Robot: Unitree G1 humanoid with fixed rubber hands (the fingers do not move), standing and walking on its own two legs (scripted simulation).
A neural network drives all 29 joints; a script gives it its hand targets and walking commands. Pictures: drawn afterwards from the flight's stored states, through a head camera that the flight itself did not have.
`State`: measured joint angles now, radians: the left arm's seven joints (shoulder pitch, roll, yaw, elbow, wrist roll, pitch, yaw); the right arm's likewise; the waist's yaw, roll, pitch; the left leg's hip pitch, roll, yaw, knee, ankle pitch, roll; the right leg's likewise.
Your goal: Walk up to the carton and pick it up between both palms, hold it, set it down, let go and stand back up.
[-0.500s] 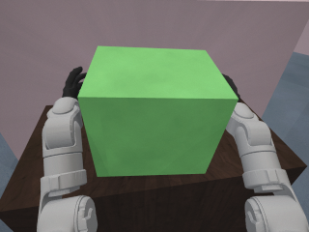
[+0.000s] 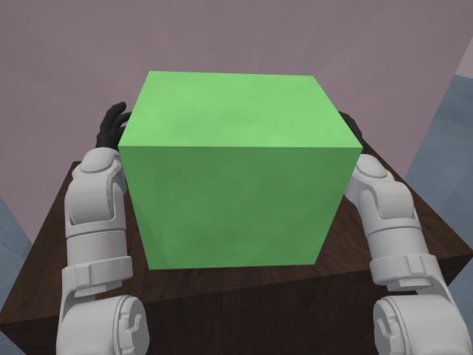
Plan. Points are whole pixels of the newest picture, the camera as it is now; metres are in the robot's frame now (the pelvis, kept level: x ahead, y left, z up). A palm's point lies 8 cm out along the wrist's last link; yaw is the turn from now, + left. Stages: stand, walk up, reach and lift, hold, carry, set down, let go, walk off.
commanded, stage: hold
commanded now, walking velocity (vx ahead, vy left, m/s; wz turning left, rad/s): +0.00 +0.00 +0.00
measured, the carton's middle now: (233, 169) +0.39 -0.01 +0.18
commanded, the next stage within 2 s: none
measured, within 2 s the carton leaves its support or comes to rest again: neither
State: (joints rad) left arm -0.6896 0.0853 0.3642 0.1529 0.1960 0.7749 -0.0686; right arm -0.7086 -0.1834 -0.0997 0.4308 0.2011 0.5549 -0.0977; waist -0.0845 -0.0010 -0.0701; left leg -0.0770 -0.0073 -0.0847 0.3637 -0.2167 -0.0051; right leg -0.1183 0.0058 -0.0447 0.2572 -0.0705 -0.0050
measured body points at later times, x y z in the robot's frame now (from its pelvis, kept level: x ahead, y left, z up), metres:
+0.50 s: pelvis +0.00 +0.00 +0.00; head -0.05 +0.01 +0.45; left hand +0.38 +0.18 +0.23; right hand +0.37 -0.20 +0.21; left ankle -0.01 +0.12 -0.75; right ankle +0.05 -0.12 -0.75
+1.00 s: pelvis +0.00 +0.00 +0.00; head -0.06 +0.02 +0.45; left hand +0.38 +0.18 +0.23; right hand +0.37 -0.20 +0.21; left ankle -0.01 +0.12 -0.75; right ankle +0.05 -0.12 -0.75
